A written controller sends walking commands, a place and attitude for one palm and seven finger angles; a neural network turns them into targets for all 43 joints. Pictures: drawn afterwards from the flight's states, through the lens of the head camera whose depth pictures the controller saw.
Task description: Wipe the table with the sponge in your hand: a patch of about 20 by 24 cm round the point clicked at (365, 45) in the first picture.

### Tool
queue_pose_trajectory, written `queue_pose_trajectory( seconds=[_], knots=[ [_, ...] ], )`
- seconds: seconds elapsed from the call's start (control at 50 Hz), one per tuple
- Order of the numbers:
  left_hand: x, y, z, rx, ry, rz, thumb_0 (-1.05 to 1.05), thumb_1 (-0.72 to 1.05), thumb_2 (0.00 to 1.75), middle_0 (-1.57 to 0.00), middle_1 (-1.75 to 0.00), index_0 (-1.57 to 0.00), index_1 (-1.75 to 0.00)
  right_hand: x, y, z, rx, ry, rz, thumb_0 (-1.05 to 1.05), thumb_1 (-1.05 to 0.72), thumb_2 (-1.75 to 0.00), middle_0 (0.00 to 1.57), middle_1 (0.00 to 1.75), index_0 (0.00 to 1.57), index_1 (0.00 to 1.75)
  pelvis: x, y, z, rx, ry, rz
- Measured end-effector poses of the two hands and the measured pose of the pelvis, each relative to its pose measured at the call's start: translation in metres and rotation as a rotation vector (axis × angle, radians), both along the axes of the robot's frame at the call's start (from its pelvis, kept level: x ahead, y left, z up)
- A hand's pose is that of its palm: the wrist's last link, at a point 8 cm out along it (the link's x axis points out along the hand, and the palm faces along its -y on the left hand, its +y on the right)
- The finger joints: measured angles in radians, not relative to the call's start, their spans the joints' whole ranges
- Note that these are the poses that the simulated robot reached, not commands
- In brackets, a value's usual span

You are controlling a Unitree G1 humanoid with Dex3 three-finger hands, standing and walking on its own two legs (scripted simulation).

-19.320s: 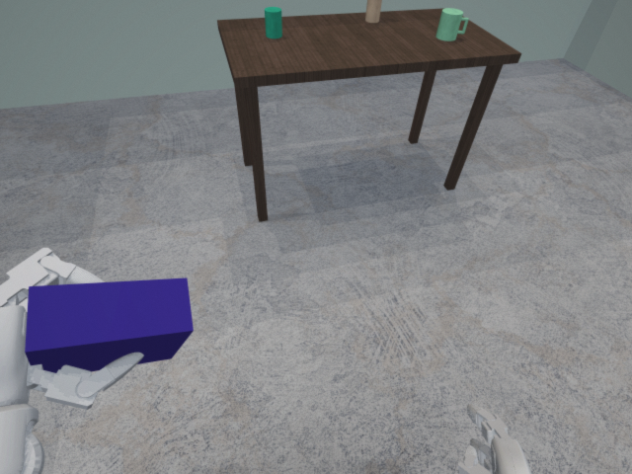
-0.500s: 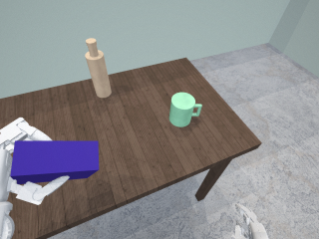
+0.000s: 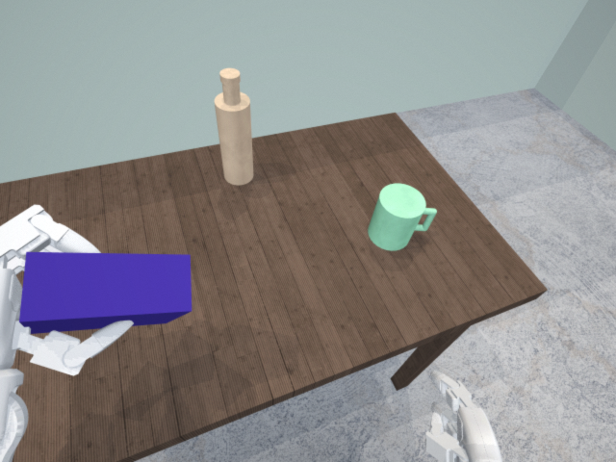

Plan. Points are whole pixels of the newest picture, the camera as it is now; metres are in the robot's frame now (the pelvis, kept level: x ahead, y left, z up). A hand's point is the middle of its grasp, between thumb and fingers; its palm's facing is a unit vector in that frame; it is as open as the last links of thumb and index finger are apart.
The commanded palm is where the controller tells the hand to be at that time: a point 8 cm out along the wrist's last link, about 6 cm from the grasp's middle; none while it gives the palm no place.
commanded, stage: come to a stop and stand still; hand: left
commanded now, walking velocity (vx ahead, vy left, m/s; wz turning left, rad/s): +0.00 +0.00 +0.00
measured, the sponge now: (133, 293) +0.24 +0.21 +0.13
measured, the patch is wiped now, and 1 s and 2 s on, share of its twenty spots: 0.00 0.00 0.00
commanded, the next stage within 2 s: look again from close up in 0.18 s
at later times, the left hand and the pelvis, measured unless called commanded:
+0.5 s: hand (112, 305) +0.21 +0.21 +0.16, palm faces +0.35 -0.85 -0.39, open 9.6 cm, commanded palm +0.16 +0.25 +0.17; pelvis +0.00 -0.03 +0.00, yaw +0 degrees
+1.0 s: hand (129, 305) +0.22 +0.20 +0.16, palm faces +0.33 -0.85 -0.41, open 9.6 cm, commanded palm +0.15 +0.24 +0.17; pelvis +0.00 -0.05 +0.00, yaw +1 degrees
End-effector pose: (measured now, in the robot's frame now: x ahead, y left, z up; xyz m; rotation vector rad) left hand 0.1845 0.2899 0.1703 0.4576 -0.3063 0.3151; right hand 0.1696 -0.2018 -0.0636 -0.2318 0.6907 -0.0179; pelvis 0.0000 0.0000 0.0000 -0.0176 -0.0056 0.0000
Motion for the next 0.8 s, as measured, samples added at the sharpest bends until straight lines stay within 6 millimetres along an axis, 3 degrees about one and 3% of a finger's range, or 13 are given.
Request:
queue_pose_trajectory(
  seconds=[0.16,0.52,0.8],
  knots=[
    [0.006,-0.009,0.003,0.029,0.030,-0.032,-0.01,-0.46,1.03,-0.79,-1.38,-0.78,-1.37,0.000,-0.009,-0.004,-0.002,0.029,-0.023,0.01,-0.90,-0.90,0.20,0.30,0.21,0.30,0.004,-0.002,0.000,0.001,0.002,0.004],
    [-0.009,-0.041,0.003,-0.014,0.047,0.003,-0.01,-0.46,1.03,-0.79,-1.38,-0.78,-1.37,0.002,-0.059,0.003,-0.034,-0.015,-0.065,0.01,-0.91,-0.90,0.20,0.30,0.21,0.30,0.000,-0.034,0.002,-0.002,0.003,0.005],
    [-0.011,-0.059,0.002,-0.022,0.065,-0.003,-0.01,-0.46,1.03,-0.79,-1.38,-0.78,-1.37,-0.010,-0.076,0.001,-0.029,-0.009,-0.083,0.01,-0.91,-0.90,0.20,0.30,0.21,0.30,-0.005,-0.049,0.003,-0.004,0.012,0.000]
  ],
)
